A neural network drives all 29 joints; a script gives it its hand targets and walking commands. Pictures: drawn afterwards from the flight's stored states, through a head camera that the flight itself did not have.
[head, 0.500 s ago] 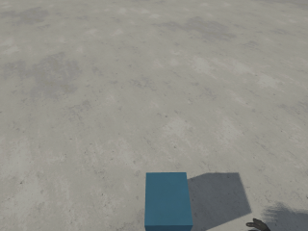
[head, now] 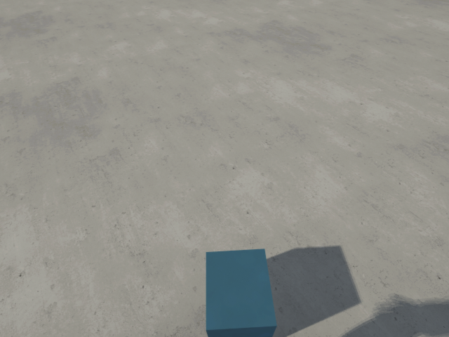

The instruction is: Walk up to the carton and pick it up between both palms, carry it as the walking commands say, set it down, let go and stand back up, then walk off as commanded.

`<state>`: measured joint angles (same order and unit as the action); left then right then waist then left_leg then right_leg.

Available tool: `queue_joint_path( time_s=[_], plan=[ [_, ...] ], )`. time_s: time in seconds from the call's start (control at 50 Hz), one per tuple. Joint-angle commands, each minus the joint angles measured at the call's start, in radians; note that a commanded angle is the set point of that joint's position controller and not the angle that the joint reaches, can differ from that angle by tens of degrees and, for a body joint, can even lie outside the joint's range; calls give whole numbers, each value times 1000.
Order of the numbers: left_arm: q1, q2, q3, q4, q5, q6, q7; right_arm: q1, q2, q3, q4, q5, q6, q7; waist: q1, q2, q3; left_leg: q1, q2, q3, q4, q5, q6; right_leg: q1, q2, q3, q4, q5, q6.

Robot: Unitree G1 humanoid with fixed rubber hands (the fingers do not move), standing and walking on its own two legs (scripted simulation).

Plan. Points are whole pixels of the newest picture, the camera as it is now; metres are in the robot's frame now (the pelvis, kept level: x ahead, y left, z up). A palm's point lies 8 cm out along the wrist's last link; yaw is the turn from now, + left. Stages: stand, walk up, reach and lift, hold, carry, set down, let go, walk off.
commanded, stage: stand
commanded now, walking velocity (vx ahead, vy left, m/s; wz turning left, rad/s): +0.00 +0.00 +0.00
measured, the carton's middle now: (237, 298) +0.39 -0.02 -0.62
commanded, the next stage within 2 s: walk off in 1.00 s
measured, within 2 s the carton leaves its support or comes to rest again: neither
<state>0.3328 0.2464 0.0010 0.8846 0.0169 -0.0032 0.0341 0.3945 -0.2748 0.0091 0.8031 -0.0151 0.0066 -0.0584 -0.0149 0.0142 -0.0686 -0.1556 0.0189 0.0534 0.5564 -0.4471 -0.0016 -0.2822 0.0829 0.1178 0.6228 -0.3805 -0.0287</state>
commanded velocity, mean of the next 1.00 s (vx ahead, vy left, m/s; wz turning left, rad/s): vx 0.00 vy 0.00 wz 0.00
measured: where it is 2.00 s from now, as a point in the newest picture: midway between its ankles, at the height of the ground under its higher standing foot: outside the picture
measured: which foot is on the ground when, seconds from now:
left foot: down 0.00-1.00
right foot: down 0.00-1.00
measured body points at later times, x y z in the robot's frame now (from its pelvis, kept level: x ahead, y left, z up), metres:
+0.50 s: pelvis -0.02 +0.00 +0.01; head -0.02 +0.00 +0.46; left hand -0.02 +0.24 -0.14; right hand -0.06 -0.24 -0.15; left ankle -0.10 +0.11 -0.73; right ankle -0.04 -0.11 -0.73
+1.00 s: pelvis -0.04 +0.02 +0.01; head -0.04 +0.01 +0.46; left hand -0.06 +0.24 -0.15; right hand -0.10 -0.21 -0.15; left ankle -0.10 +0.11 -0.73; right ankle -0.04 -0.11 -0.73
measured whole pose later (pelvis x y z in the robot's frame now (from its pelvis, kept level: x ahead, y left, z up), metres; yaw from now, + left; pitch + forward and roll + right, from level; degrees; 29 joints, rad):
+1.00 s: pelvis -0.04 +0.02 +0.01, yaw -2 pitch -1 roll +0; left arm 0.34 0.15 -0.04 1.13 0.01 0.01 0.05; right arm 0.41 -0.17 0.03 1.11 -0.02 0.01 -0.05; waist -0.01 0.01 0.00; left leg -0.10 0.00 0.09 0.48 -0.36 0.02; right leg -0.23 0.06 0.14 0.53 -0.28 0.00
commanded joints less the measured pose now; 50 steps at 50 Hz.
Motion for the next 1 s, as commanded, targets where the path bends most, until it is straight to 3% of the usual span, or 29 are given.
queue_joint_path(
  time_s=[0.0, 0.5, 0.98],
  plan=[
    [48, 109, 21, -12, 0, -3, 4, 68, -104, -22, -8, -1, -5, -2, 1, -15, 65, 2, 74, -53, -65, 374, 23, -9, -108, 91, -76, 475, -31],
    [73, 33, -19, 178, -7, 11, 12, 112, -28, 8, 218, -2, 4, 1, 4, -16, 143, 48, 79, -51, -141, 303, 36, -14, -105, 94, -142, 402, -23],
    [83, -18, -29, 245, -9, 15, 19, 112, 28, 11, 305, -3, 0, 1, 5, -16, 168, 33, 80, -55, -169, 281, 46, -16, -109, 85, -164, 356, -6]
  ],
)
